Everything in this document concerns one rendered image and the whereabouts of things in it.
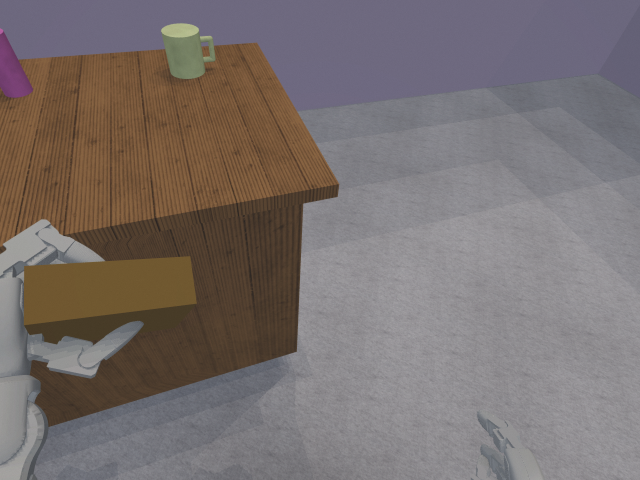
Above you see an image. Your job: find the table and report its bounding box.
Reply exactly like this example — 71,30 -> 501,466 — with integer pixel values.
0,43 -> 339,427

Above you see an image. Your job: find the left robot forearm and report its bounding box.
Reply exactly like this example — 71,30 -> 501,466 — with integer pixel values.
0,375 -> 48,480

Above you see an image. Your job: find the right robot hand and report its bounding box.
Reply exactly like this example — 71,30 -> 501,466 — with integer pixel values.
471,410 -> 545,480

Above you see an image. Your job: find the sponge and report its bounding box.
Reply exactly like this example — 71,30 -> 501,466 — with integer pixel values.
24,256 -> 197,344

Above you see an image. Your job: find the left robot hand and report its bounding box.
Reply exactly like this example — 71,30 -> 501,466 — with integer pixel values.
0,219 -> 144,379

